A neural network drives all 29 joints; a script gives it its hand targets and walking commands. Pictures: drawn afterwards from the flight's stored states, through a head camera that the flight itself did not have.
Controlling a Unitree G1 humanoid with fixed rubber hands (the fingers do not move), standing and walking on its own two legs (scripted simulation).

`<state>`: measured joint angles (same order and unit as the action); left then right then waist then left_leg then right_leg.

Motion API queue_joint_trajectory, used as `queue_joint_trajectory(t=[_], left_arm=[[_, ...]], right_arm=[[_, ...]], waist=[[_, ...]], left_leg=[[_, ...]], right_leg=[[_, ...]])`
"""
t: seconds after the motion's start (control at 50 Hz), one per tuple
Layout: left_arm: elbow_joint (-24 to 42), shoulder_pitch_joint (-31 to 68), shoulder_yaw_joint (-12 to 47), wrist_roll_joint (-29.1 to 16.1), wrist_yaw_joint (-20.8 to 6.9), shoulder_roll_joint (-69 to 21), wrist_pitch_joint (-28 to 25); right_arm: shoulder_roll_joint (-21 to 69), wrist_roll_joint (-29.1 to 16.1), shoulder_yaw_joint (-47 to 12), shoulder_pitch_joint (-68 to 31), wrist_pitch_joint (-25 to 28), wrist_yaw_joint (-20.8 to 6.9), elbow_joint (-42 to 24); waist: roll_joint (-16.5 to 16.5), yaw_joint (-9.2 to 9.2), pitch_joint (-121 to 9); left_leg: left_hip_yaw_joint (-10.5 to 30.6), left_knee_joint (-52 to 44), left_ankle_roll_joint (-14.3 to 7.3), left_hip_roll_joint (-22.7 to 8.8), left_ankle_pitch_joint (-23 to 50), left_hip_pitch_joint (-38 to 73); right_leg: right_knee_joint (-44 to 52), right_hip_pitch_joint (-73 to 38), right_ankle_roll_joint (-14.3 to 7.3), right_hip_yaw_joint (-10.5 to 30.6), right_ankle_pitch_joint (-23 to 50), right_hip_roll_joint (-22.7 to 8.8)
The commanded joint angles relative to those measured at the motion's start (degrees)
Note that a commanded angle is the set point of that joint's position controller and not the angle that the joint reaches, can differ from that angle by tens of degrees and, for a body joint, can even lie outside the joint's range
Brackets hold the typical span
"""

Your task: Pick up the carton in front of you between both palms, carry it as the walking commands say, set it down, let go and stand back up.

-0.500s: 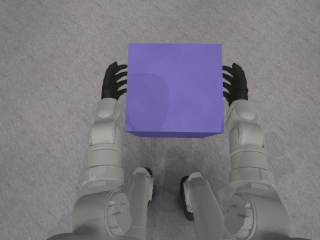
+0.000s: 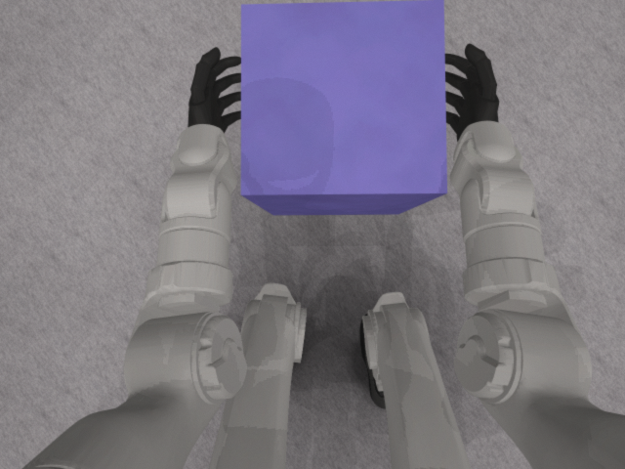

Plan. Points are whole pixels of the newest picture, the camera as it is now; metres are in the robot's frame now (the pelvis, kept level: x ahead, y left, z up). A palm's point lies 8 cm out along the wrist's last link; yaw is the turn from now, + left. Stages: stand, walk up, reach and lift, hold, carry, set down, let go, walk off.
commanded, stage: set down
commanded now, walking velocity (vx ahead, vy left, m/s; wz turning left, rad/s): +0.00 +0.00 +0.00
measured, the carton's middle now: (338, 133) +0.50 +0.02 -0.19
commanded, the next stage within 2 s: none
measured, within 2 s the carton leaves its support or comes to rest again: rests again in 0.94 s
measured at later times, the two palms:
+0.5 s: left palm (234, 136) +0.52 +0.17 -0.26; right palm (428, 131) +0.53 -0.13 -0.26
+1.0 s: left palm (237, 143) +0.52 +0.18 -0.30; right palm (418, 137) +0.54 -0.12 -0.31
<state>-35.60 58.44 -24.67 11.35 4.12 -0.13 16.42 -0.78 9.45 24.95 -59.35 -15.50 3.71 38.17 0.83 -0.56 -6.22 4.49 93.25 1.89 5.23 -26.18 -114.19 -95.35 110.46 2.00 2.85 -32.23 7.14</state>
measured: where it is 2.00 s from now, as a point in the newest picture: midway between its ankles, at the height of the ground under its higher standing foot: (327, 366)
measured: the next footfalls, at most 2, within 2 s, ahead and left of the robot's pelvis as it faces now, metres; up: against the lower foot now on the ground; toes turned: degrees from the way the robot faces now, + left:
none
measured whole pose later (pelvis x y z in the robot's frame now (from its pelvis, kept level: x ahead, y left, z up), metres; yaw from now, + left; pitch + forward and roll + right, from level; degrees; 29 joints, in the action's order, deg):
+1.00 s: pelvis -0.01 -0.01 -0.15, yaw -1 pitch +38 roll +0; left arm -50.8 78.2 -22.8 3.0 4.1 11.8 12.7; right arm -12.2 0.9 13.9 -83.6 -11.6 7.7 57.6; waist 1.0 -3.1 18.1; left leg 2.1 123.6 2.9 3.9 -33.0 -129.0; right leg -126.5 126.4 1.8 1.0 -38.5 9.3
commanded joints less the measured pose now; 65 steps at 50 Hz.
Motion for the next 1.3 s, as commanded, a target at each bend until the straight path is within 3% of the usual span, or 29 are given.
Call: queue_joint_trajectory(t=[0.0,0.3,0.52,0.6,0.66,0.8,0.98,1.28], left_arm=[[-1.07,37.65,31.06,-7.20,-11.68,-51.94,-0.76],[-5.58,49.58,25.52,-7.73,-12.90,-44.92,-0.83],[-5.32,57.06,28.94,-13.65,-13.15,-40.46,-2.61],[-2.32,59.40,30.01,-16.77,-13.78,-39.29,-3.43],[-3.54,57.56,30.27,-17.45,-13.74,-40.08,-3.69],[-8.70,54.04,26.81,-15.13,-15.10,-39.90,-4.29],[-11.82,55.81,23.57,-13.13,-15.67,-35.28,-4.70],[-20.31,49.66,15.54,-8.13,-16.90,-28.60,-3.15]], right_arm=[[52.22,-7.24,-30.65,-38.14,0.58,-13.18,0.57],[46.11,-8.36,-26.91,-50.54,0.83,-12.36,6.05],[42.18,-14.20,-31.79,-58.07,2.86,-11.44,5.93],[43.53,-16.80,-35.79,-60.38,3.63,-10.64,3.79],[44.60,-18.16,-37.42,-60.06,4.21,-10.19,2.65],[43.27,-15.29,-32.40,-54.78,4.91,-10.23,9.61],[38.42,-12.30,-27.58,-54.79,4.98,-10.84,14.72],[30.03,-6.33,-19.83,-49.04,3.08,-13.28,22.63]], waist=[[-1.92,-0.33,-63.91],[-0.49,-1.72,-57.16],[0.03,-2.78,-58.40],[4.79,-5.04,-60.23],[4.10,-5.33,-59.42],[2.91,-4.61,-46.58],[1.96,-3.41,-33.78],[2.46,-1.90,-14.90]], left_leg=[[-6.69,-2.28,1.02,3.77,20.51,44.17],[-8.69,9.52,0.45,2.67,15.58,31.10],[-8.89,19.20,0.07,1.37,20.59,31.37],[-8.65,21.39,-0.40,1.35,24.09,27.29],[-8.15,23.07,-1.04,1.32,27.69,29.76],[-8.12,24.39,-0.99,0.91,22.69,21.51],[-7.71,24.55,-1.26,0.62,13.30,15.58],[-6.32,24.15,-1.90,0.64,2.83,9.29]], right_leg=[[5.99,-21.72,0.64,-6.18,17.88,3.91],[-5.46,-14.51,0.34,-6.79,14.14,3.18],[-14.90,-13.73,0.12,-6.83,18.47,2.21],[-17.93,-19.16,0.02,-6.25,24.76,2.00],[-18.79,-16.73,-0.03,-6.08,26.45,2.27],[-19.39,-11.08,-0.71,-5.25,22.40,2.47],[-19.84,-6.33,-1.91,-4.99,13.76,2.19],[-19.50,-0.81,-2.98,-4.29,3.92,1.20]])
